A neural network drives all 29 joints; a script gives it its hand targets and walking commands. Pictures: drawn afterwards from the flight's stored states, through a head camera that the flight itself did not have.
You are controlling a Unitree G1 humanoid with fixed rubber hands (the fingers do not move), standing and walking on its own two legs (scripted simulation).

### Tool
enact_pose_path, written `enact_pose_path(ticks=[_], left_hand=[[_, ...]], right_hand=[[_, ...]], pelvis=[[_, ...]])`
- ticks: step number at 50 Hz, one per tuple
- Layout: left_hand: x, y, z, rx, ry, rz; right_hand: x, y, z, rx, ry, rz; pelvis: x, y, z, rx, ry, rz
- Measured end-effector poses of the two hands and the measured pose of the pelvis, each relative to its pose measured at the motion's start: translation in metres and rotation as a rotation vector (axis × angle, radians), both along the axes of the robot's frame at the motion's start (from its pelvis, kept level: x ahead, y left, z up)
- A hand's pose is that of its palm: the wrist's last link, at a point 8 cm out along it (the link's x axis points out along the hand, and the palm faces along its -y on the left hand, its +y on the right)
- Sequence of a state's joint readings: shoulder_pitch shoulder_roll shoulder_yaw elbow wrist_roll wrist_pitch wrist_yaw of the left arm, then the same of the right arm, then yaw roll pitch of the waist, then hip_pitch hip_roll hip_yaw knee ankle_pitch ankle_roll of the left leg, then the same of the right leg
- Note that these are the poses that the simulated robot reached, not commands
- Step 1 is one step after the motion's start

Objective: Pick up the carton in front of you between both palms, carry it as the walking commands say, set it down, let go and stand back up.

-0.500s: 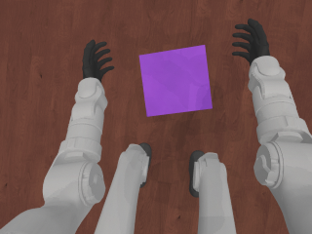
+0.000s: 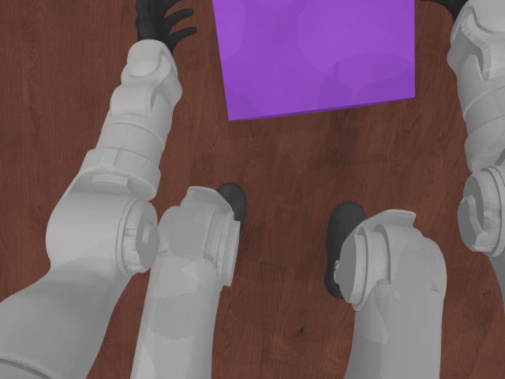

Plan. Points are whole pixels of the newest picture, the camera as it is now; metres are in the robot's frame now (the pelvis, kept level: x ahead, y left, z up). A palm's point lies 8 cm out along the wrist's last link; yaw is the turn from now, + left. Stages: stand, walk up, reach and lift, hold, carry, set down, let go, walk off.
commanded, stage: reach and lift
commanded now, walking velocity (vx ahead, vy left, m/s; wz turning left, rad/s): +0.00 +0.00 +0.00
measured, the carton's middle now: (306, 42) +0.53 -0.01 -0.27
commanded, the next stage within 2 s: none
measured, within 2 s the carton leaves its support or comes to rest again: leaves its support in 0.84 s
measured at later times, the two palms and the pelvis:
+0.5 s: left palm (164, 42) +0.50 +0.17 -0.19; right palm (444, 4) +0.55 -0.17 -0.20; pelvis +0.01 +0.00 -0.01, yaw +1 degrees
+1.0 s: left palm (172, 23) +0.52 +0.15 -0.15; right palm (440, 2) +0.55 -0.15 -0.17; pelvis +0.01 +0.00 -0.02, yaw -1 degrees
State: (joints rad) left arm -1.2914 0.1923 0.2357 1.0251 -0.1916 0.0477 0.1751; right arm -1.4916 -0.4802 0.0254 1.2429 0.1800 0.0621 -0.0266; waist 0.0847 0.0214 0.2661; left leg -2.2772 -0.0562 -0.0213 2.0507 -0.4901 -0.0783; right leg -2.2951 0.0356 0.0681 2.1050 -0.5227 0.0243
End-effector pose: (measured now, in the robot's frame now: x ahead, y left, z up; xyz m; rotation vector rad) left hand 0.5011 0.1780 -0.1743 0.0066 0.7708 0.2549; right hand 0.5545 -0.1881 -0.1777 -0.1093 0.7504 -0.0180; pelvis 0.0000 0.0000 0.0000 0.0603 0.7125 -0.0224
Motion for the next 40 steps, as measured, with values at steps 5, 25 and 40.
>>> enact_pose_path(ticks=[5,25,40], left_hand=[[0.007,0.009,-0.016,0.029,0.003,-0.003],[0.002,-0.005,-0.012,-0.004,-0.013,-0.012],[0.019,-0.03,-0.005,-0.024,0.006,0.001]], right_hand=[[-0.001,0.003,-0.028,0.003,-0.008,0.005],[-0.001,0.022,-0.019,0.013,-0.016,0.044],[0.004,0.037,-0.013,-0.009,0.032,0.066]], pelvis=[[0.002,0.001,-0.012,-0.001,-0.041,0.001],[0.005,-0.002,-0.014,0.002,-0.028,0.012],[0.006,-0.004,-0.019,0.006,-0.032,0.003]])
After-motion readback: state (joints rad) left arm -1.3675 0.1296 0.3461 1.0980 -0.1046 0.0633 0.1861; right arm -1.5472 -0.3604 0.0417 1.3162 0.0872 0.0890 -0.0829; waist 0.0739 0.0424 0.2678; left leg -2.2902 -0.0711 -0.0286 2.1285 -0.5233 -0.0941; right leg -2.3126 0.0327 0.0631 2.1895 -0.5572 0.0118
